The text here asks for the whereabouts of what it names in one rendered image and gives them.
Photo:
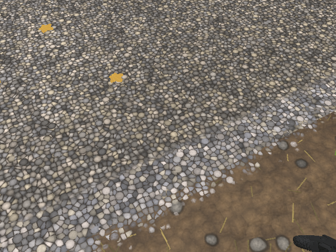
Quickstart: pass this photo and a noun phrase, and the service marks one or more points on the right robot hand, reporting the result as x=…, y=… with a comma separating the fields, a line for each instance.
x=314, y=243

